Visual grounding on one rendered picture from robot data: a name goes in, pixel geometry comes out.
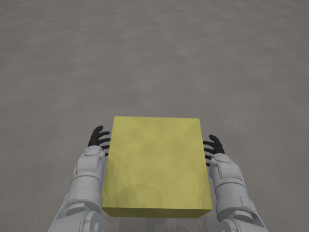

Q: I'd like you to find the left robot upper arm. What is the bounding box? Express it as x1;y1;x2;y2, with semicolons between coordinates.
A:
48;210;105;232

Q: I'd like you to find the robot left forearm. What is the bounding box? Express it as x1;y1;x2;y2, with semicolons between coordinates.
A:
52;145;106;223

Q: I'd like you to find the robot right forearm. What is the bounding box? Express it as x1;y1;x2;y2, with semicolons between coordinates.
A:
209;153;268;231

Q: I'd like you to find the robot right hand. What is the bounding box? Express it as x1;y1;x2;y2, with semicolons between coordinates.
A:
203;134;225;166

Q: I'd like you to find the carton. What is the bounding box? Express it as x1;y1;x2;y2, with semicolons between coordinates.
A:
102;116;213;218

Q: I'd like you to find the robot left hand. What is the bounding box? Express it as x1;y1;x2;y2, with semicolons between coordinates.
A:
88;125;111;156

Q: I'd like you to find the right robot upper arm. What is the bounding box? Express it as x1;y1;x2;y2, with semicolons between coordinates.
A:
216;218;268;232

